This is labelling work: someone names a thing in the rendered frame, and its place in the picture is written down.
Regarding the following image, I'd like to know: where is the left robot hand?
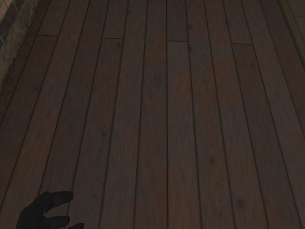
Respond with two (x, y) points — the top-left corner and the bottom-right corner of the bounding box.
(15, 191), (84, 229)

